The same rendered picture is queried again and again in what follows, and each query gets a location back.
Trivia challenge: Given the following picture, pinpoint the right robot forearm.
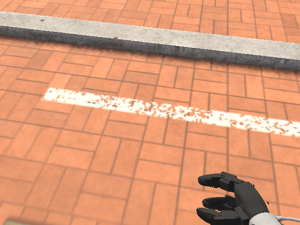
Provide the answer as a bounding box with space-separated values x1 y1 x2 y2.
249 212 284 225

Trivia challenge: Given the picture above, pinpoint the right robot hand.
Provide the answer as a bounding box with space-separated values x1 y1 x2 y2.
196 172 269 225

